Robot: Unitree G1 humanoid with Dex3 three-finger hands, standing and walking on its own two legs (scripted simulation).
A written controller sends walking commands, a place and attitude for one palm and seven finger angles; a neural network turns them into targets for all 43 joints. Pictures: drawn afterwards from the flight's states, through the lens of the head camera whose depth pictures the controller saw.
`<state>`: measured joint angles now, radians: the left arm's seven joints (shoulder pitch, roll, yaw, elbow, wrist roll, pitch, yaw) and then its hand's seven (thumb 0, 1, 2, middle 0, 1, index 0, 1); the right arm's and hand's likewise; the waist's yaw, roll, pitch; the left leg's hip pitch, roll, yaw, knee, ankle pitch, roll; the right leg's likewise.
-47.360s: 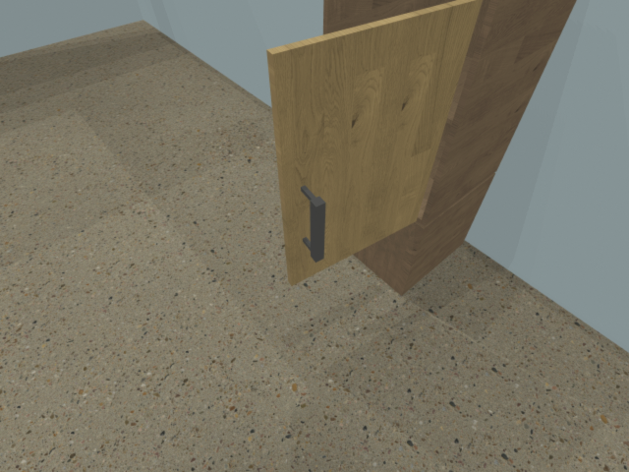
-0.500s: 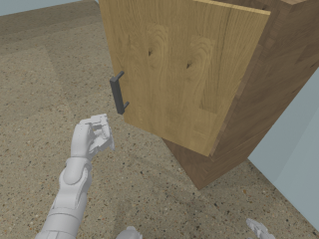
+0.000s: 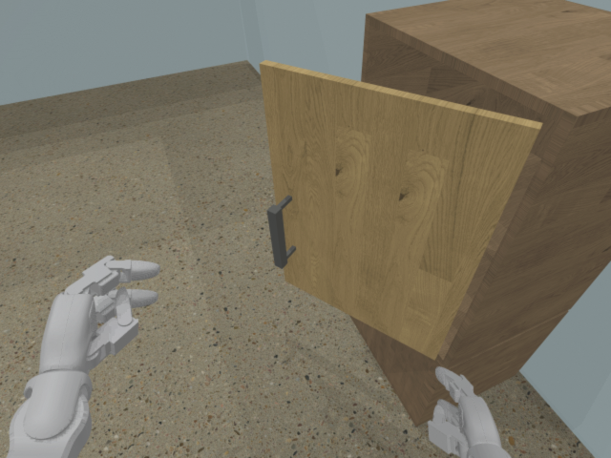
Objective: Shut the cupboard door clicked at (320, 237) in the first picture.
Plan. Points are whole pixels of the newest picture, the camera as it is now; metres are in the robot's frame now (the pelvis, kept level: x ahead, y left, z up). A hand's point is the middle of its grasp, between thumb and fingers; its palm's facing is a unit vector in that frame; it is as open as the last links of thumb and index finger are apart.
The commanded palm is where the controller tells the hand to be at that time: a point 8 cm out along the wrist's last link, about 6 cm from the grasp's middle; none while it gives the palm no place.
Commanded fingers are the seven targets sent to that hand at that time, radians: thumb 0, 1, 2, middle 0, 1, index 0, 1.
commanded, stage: draw the hand back to the body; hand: left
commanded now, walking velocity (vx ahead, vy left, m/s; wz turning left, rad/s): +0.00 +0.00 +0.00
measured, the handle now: (283, 232) +0.60 +0.13 -0.11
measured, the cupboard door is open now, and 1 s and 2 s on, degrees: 33 33 33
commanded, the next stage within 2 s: step back with the hand held close in 0.56 s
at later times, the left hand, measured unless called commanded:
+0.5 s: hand (80, 331) +0.19 +0.25 +0.16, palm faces +0.43 -0.81 -0.40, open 7.3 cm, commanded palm +0.14 +0.29 +0.18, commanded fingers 0.00 0.90 0.90 -0.20 -0.30 -0.20 -0.30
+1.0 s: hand (55, 332) +0.18 +0.27 +0.16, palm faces +0.38 -0.78 -0.50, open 7.4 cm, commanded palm +0.13 +0.31 +0.18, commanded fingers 0.00 0.90 0.90 -0.20 -0.30 -0.20 -0.30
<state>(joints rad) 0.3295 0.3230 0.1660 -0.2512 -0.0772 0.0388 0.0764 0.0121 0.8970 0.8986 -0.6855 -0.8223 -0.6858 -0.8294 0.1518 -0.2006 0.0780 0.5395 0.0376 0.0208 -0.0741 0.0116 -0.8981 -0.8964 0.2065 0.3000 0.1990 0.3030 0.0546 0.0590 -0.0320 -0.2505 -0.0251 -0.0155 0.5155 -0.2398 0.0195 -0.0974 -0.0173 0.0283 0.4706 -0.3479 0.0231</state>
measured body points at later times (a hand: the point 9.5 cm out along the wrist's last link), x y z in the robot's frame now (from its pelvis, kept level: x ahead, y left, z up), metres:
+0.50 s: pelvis +0.00 -0.01 +0.00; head -0.03 -0.04 +0.45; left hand +0.16 +0.29 +0.18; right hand +0.19 -0.24 -0.08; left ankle +0.02 +0.11 -0.74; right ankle -0.06 -0.14 -0.74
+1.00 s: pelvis -0.02 +0.01 +0.00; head -0.02 -0.02 +0.45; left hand +0.16 +0.31 +0.19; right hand +0.16 -0.24 -0.09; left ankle +0.02 +0.11 -0.74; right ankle -0.06 -0.14 -0.74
